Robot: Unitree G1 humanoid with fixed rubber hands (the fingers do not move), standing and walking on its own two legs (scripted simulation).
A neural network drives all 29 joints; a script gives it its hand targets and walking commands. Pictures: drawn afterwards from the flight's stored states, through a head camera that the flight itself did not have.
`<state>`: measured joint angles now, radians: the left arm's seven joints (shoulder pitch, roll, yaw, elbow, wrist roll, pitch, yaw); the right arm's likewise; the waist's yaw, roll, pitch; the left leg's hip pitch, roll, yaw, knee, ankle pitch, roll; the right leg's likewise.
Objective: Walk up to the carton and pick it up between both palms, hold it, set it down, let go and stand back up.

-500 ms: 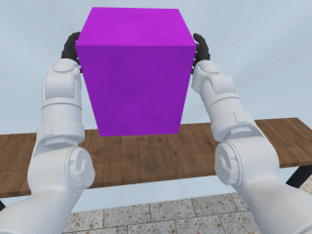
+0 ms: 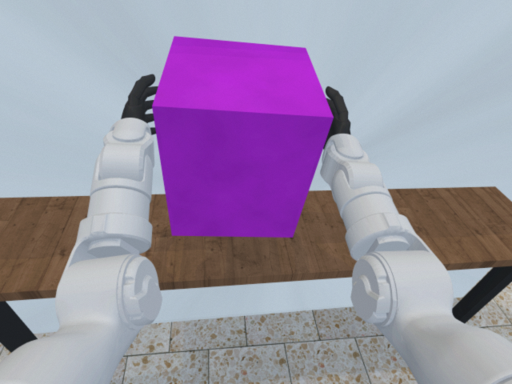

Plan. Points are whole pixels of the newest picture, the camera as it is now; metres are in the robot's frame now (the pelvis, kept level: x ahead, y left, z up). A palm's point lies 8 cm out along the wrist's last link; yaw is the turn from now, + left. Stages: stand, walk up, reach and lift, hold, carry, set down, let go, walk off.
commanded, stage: set down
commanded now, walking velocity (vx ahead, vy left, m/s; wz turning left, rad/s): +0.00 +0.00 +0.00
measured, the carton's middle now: (237, 143) +0.44 +0.00 +0.20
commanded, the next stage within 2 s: none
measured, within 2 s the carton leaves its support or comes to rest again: neither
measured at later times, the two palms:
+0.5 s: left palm (148, 147) +0.44 +0.14 +0.18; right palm (328, 153) +0.42 -0.16 +0.19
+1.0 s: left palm (154, 159) +0.45 +0.14 +0.16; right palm (326, 165) +0.42 -0.16 +0.16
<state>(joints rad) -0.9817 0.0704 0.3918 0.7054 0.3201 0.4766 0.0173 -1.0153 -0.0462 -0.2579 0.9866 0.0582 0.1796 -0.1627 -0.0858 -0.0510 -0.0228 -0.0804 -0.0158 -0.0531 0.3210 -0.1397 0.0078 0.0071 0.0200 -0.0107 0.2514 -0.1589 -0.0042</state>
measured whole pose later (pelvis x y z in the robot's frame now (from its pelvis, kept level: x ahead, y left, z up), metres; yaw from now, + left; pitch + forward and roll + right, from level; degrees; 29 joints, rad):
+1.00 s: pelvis +0.02 +0.00 +0.00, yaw -2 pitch -1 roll +0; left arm -0.94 0.03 0.47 0.87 0.34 0.26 0.02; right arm -0.93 0.04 -0.51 0.98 -0.22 0.03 -0.09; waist -0.04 -0.06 0.00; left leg -0.12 0.00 0.00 0.29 -0.14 0.00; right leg -0.07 0.02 -0.02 0.26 -0.17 -0.01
